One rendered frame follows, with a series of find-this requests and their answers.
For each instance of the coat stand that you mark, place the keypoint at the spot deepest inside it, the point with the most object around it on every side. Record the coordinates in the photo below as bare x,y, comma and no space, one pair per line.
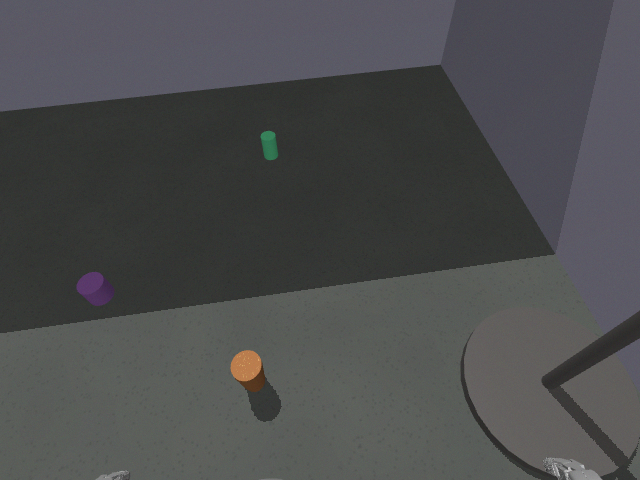
541,385

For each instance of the right robot hand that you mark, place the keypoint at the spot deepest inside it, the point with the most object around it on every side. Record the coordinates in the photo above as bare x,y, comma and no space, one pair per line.
568,469

